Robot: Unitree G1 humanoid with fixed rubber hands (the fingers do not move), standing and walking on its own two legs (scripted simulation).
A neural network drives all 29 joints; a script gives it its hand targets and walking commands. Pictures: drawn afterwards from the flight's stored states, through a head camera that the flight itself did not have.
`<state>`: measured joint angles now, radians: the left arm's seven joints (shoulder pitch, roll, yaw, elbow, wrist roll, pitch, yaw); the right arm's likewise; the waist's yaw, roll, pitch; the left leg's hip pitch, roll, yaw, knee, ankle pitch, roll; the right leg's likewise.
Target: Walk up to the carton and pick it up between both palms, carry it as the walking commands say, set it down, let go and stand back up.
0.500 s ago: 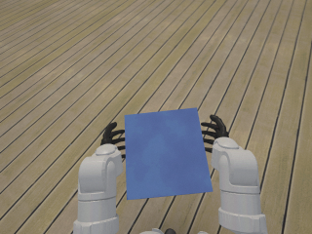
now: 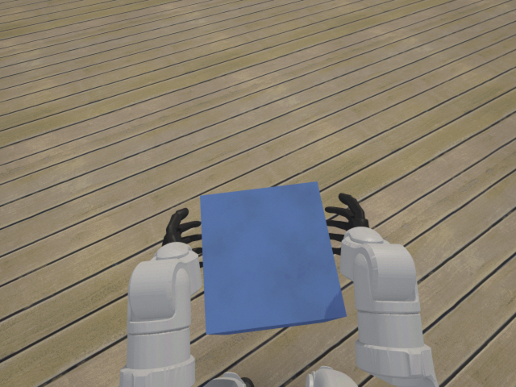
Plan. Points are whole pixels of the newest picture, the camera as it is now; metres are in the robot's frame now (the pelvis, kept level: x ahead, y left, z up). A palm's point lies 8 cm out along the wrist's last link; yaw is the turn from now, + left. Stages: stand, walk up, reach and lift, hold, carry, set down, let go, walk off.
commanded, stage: carry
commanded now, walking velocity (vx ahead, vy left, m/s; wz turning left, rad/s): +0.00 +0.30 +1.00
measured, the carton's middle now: (267, 264) +0.33 +0.01 -0.03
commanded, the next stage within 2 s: none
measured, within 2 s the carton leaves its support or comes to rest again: neither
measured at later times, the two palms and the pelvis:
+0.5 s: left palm out of the picture +0.14 +0.48 +0.06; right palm (79, 259) +0.28 +0.26 +0.08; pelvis -0.05 +0.21 +0.00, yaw +29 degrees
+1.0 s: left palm out of the picture -0.14 +0.66 +0.11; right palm out of the picture +0.08 +0.53 +0.12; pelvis -0.19 +0.34 +0.01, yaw +60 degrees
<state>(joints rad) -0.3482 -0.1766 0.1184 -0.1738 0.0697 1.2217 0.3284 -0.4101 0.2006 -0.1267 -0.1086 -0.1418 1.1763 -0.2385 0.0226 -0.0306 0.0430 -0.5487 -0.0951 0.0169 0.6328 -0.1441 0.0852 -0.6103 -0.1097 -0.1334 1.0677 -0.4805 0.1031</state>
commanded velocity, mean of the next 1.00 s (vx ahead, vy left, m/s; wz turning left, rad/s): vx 0.00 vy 0.30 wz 1.00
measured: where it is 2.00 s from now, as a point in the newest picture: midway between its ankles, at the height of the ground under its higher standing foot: outside the picture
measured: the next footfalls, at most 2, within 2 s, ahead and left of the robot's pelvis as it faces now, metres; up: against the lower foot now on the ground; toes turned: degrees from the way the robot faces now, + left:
right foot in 0.08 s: +0.09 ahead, -0.05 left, +0.00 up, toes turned -3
left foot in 0.38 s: +0.00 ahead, +0.37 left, +0.00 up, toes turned +33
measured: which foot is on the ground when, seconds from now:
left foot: down 0.00-0.08, up 0.10-0.36, down 0.38-0.68, up 0.70-0.98, down 1.00-1.00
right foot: up 0.00-0.06, down 0.08-0.38, up 0.40-0.66, down 0.68-1.00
